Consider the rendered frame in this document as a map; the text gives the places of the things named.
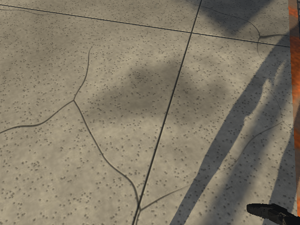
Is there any right robot hand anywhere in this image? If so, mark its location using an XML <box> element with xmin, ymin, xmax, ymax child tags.
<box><xmin>247</xmin><ymin>203</ymin><xmax>300</xmax><ymax>225</ymax></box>

